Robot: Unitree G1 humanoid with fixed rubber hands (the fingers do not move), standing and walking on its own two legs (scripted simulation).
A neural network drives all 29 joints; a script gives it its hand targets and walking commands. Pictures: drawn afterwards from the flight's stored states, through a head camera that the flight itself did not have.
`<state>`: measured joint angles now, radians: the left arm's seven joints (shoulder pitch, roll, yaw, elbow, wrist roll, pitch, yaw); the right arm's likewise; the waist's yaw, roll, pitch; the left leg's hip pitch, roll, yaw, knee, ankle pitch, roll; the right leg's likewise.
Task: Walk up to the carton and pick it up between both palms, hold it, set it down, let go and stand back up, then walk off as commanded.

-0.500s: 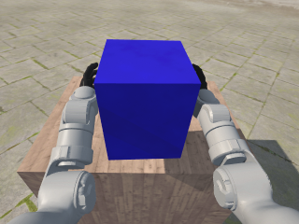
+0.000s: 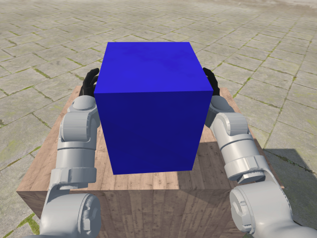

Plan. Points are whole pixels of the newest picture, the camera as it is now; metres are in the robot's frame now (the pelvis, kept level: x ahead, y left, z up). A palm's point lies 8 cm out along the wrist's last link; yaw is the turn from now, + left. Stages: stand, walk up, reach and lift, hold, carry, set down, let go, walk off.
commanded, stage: reach and lift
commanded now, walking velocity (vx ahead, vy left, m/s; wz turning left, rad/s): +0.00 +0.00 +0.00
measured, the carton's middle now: (151, 108) +0.38 -0.01 +0.18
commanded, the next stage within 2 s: hold in 0.44 s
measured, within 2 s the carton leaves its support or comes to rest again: neither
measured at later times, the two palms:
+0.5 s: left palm (86, 95) +0.37 +0.14 +0.24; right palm (215, 92) +0.37 -0.15 +0.24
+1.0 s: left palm (82, 89) +0.37 +0.14 +0.25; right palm (214, 83) +0.37 -0.15 +0.26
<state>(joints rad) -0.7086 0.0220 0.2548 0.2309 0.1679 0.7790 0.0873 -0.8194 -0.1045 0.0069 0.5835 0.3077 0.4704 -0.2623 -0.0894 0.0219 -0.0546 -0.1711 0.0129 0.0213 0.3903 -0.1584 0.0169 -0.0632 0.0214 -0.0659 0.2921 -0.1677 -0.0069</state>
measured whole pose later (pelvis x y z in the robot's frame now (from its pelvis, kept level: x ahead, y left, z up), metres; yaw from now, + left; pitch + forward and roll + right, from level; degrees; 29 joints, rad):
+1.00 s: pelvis -0.01 -0.01 +0.00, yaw +0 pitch -3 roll -2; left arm -0.81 0.06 0.29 0.30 0.17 0.87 0.06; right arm -0.97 -0.13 0.01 0.70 0.37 0.58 -0.29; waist -0.08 0.02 -0.12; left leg -0.19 0.02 0.01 0.40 -0.15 0.01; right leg -0.08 0.03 -0.07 0.31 -0.17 -0.02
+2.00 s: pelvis +0.00 -0.01 +0.00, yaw +0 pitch -4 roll -1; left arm -0.80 0.04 0.32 0.28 0.18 0.90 0.04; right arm -0.96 -0.13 0.01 0.67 0.38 0.62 -0.32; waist -0.08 0.03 -0.12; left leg -0.17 0.02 0.01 0.40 -0.16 0.01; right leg -0.07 0.03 -0.07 0.32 -0.18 -0.02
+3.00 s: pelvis +0.00 -0.01 +0.00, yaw +0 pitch -4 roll -1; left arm -0.81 0.05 0.30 0.29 0.17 0.88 0.06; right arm -0.97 -0.14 0.02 0.68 0.39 0.61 -0.31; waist -0.07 0.03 -0.13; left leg -0.18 0.02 0.02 0.41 -0.17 0.01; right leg -0.08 0.03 -0.06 0.32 -0.18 -0.02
